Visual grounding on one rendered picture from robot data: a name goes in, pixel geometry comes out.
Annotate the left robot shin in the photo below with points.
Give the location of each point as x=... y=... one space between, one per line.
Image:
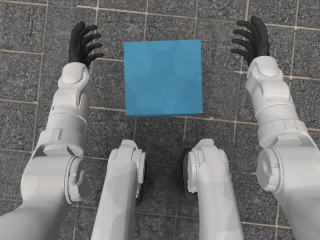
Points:
x=113 y=155

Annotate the robot right forearm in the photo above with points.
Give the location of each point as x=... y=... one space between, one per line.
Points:
x=274 y=109

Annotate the carton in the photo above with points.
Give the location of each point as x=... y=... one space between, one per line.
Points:
x=163 y=78

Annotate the right robot shin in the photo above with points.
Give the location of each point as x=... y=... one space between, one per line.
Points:
x=223 y=156

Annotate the robot left hand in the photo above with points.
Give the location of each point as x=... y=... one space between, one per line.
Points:
x=78 y=51

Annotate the robot right upper arm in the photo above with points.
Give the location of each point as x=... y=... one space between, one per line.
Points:
x=292 y=175

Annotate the robot shin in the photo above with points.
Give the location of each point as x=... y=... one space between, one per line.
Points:
x=223 y=156
x=113 y=155

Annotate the robot right hand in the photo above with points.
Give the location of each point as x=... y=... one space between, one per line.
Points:
x=257 y=45

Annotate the robot left upper arm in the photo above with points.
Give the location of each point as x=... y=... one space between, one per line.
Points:
x=50 y=187

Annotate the robot left forearm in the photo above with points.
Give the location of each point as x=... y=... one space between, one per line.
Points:
x=65 y=130

